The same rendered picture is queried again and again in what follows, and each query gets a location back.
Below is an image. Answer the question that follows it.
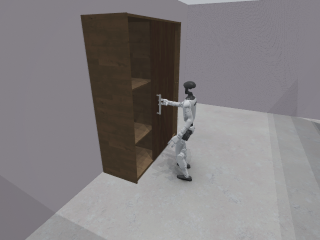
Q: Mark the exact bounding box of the robot left forearm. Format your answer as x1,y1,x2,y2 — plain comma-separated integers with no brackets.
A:
177,119,192,138

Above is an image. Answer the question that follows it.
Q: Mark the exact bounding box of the left robot hand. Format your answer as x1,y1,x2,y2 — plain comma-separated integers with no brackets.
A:
167,135,180,148

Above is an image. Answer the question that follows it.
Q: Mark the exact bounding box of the right robot hand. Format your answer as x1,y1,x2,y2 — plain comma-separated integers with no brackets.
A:
158,98,169,106

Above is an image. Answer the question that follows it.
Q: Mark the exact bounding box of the left robot upper arm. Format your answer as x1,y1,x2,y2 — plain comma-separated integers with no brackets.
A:
183,100,194,124

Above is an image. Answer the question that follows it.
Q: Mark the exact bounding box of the robot right forearm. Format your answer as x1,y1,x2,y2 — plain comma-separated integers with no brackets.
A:
168,101,182,107

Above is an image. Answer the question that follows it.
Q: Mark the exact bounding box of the left robot thigh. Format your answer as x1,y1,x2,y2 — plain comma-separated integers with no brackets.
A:
175,130,190,159

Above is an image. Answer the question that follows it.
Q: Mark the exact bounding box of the wardrobe door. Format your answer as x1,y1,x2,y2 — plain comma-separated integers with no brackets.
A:
172,24,178,135
149,20,176,160

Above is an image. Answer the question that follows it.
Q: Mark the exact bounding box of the robot left shin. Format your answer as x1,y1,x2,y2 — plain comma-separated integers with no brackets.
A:
175,154,188,178

